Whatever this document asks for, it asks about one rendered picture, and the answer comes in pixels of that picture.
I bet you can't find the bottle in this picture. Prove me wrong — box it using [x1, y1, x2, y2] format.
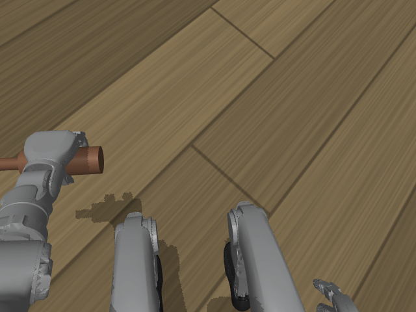
[0, 146, 104, 176]

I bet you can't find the left robot hand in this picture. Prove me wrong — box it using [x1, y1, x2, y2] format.
[24, 130, 89, 186]

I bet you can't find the left robot arm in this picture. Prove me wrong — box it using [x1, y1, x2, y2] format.
[0, 159, 64, 312]

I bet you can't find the right robot hand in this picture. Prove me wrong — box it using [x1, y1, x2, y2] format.
[313, 279, 359, 312]

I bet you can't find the right robot foot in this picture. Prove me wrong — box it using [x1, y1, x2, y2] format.
[224, 242, 250, 311]

